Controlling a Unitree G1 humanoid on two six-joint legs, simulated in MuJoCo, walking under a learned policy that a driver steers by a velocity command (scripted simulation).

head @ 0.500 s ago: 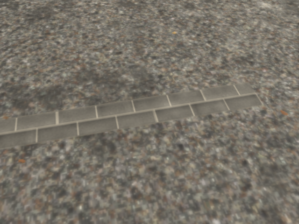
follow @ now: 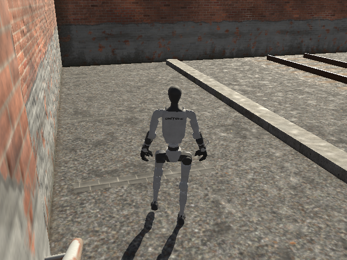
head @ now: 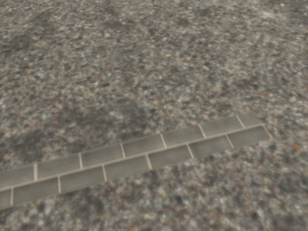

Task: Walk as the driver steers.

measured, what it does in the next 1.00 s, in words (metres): walks ahead: left foot, then right foot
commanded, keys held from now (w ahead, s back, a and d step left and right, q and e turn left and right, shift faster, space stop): no key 1.00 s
